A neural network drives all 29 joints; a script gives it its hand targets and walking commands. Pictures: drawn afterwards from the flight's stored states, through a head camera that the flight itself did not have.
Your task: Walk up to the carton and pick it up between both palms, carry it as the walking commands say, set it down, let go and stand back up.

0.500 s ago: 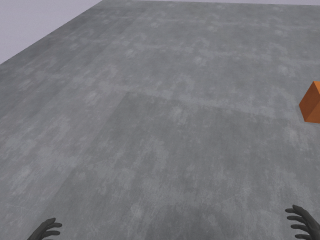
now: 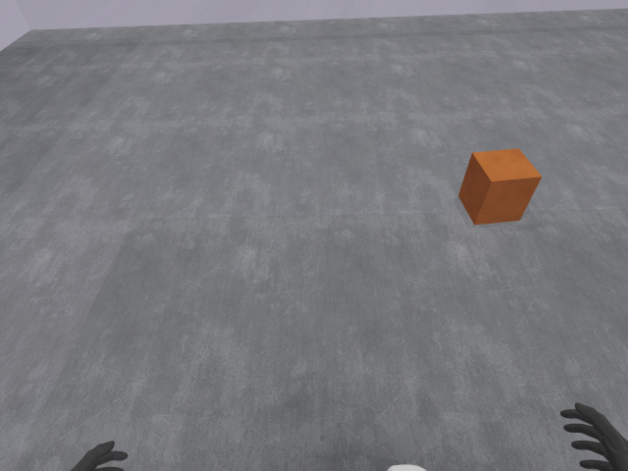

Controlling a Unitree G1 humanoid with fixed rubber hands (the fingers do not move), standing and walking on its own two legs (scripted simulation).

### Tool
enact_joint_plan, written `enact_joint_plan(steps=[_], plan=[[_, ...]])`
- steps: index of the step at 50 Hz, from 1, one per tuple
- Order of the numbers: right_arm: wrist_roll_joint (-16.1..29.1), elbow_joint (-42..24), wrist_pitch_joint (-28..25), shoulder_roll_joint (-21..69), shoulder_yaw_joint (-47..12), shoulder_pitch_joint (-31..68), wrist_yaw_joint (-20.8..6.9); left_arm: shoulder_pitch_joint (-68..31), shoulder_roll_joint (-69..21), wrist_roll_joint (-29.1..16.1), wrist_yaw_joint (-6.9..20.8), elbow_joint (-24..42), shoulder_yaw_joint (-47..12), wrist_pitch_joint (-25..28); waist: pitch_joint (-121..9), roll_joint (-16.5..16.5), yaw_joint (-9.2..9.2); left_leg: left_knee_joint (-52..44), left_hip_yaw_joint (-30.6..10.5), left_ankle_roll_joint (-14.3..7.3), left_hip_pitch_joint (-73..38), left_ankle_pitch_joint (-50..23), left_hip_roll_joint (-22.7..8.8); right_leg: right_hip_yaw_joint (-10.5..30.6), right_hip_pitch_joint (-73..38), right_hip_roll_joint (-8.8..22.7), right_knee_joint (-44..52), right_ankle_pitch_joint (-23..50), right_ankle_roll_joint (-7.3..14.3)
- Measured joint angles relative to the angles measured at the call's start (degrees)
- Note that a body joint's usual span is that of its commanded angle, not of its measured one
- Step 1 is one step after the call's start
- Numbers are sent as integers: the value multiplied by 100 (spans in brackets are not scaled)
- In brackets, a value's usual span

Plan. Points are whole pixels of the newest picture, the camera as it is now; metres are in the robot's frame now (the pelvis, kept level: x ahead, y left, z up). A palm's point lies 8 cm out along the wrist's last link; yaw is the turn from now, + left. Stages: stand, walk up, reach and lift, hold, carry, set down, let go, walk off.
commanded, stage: walk up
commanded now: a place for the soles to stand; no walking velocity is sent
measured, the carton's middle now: (496, 187) +1.31 -0.79 -0.64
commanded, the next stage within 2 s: none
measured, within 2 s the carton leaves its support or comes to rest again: neither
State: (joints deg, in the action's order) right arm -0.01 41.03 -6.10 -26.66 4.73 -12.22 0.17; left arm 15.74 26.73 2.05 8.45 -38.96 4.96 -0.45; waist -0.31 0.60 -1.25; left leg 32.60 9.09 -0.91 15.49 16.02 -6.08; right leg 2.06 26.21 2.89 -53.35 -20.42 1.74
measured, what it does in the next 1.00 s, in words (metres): walks ahead, turning right: right foot, then left foot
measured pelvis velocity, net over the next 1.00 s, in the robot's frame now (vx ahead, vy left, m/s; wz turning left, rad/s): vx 0.28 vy -0.16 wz -0.38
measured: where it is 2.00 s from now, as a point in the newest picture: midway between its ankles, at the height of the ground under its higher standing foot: (414, 371)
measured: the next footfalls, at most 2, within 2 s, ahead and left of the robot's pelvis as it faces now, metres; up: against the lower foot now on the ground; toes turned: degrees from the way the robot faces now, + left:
right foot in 0.12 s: +0.15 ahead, -0.17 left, +0.00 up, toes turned -7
left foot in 0.46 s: +0.31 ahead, +0.05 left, +0.00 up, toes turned -4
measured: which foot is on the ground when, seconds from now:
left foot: down 0.00-0.14, up 0.16-0.44, down 0.46-0.80, up 0.82-1.00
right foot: up 0.00-0.10, down 0.12-0.46, up 0.48-0.76, down 0.78-1.00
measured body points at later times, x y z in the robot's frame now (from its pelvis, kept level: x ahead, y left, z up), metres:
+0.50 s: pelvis +0.16 -0.05 -0.02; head +0.17 -0.06 +0.43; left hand +0.30 +0.26 -0.10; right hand +0.24 -0.41 -0.08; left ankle +0.27 +0.05 -0.73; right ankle +0.10 -0.17 -0.72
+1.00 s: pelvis +0.28 -0.16 -0.01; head +0.29 -0.18 +0.44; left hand +0.46 +0.14 -0.08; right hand +0.31 -0.52 -0.09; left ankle +0.37 -0.03 -0.68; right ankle +0.27 -0.26 -0.73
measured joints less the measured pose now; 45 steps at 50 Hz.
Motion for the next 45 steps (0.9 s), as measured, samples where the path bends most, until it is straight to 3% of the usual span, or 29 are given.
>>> enact_joint_plan(steps=[3,6,8,11,17,21,23,25,28,33,38,41,43,45], plan=[[0,-1,0,1,0,-6,0,-62,2,0,16,-34,0,1,0,4,-5,-1,172,6,-270,211,-104,-33,4,218,385,-4,-1],[0,0,0,3,-1,-6,-1,-62,38,-1,16,-57,2,65,-43,19,5,162,344,35,-347,460,-240,-194,-49,246,1187,-10,-1],[-1,17,34,2,0,-3,-5,-55,45,-1,-26,-72,4,181,25,-47,61,1102,178,33,-71,786,-388,-221,-83,90,1192,480,-36],[0,14,74,-4,-1,-5,-7,74,-49,-1,-129,-86,3,242,21,-115,219,2487,-130,35,686,1014,-224,-136,-184,-107,1258,353,-46],[0,9,72,-9,-1,-10,-7,433,-53,0,-227,-75,0,252,12,-84,422,2088,-147,35,1536,1045,-33,59,-456,-314,1504,205,-7],[0,7,45,-10,-1,-12,-7,553,-53,0,-227,-120,0,246,-26,-75,449,1260,-149,35,1544,397,71,164,-655,-420,1505,-11,-7],[1,2,-52,-20,0,-17,-7,568,-53,0,-226,-86,-2,237,-43,-87,439,436,-176,0,1233,73,123,222,-664,-493,1340,-166,-7],[0,13,-118,-15,-18,-23,-8,523,-60,1,-234,-89,-1,231,-15,-72,329,425,-165,-17,1118,-539,76,250,-453,-541,438,-324,-7],[0,20,-118,-10,-55,-88,-7,395,-54,0,-235,-201,-1,221,-23,83,184,499,-38,-17,766,-223,43,155,-166,-372,-433,-335,-8],[0,19,-118,-9,-56,-118,-7,266,-22,0,-201,-251,-1,205,-19,137,-34,257,65,-17,140,26,-54,-21,0,42,-286,-342,-7],[0,19,-115,-8,-57,-139,-21,170,-9,-1,-179,-268,0,210,-60,126,-47,269,252,-17,-200,346,-174,-148,3,235,695,-282,-8],[-1,42,-36,-5,-57,-136,-34,181,34,-1,-203,-284,3,341,-11,54,44,1148,135,-41,-6,858,-326,-283,-75,99,1061,459,-19],[-1,50,61,-7,-57,-134,-36,220,-27,-1,-251,-299,3,384,-9,-52,166,2266,-107,-41,504,1051,-261,-294,-114,-40,1060,402,-22],[0,44,65,-11,-57,-138,-36,299,-35,-1,-306,-287,3,404,-13,-79,274,2670,-142,-40,941,924,-176,-261,-195,-106,1230,329,-14]])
